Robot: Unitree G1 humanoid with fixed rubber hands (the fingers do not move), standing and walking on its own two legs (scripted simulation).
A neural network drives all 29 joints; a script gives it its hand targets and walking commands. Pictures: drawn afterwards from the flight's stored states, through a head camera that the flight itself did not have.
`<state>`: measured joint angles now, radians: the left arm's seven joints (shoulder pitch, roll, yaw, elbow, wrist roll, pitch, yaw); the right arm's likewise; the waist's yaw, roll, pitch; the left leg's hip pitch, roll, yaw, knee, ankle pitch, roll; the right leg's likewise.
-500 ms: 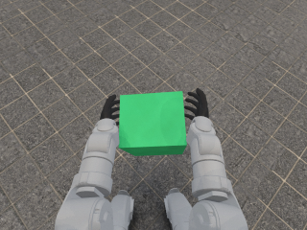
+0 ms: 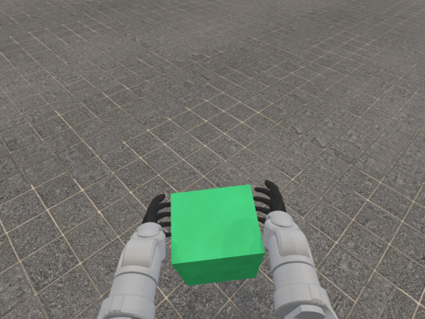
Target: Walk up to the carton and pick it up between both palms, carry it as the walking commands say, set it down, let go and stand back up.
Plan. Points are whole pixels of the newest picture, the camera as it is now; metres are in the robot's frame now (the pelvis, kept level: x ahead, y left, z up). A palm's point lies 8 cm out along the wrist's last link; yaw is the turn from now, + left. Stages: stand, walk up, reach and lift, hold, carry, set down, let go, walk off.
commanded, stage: reach and lift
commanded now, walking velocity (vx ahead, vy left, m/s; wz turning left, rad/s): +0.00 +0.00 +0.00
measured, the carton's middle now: (216, 238) +0.32 -0.03 -0.06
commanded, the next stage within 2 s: hold in 1.40 s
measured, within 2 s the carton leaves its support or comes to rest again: neither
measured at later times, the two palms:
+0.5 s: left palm (148, 223) +0.30 +0.11 +0.05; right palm (281, 212) +0.31 -0.14 +0.07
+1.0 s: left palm (142, 233) +0.29 +0.12 +0.04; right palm (273, 210) +0.31 -0.12 +0.07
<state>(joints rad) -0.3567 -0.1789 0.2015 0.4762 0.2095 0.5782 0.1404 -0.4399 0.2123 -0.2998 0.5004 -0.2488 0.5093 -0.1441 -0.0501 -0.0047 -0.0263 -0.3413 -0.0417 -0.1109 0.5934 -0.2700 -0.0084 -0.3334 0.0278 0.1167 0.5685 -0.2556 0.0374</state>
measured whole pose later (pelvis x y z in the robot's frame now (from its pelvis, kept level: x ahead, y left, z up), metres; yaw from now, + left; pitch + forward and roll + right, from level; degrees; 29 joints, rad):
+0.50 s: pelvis +0.00 +0.00 +0.01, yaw -1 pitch -7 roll +0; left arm -0.38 -0.19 0.20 0.44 0.26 0.77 0.13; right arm -0.46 0.22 -0.29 0.45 -0.30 0.69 -0.13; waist -0.04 -0.01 0.00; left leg -0.14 -0.04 -0.09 0.52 -0.26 0.00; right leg -0.14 0.02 0.14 0.51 -0.25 0.04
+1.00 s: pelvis -0.01 -0.01 +0.00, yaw +0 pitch -8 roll +0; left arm -0.41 -0.20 0.27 0.49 0.29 0.76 0.14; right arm -0.52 0.24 -0.32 0.55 -0.32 0.65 -0.17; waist 0.00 0.00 0.01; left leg -0.14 -0.03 -0.11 0.53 -0.25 -0.02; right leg -0.15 0.03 0.12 0.54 -0.25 0.02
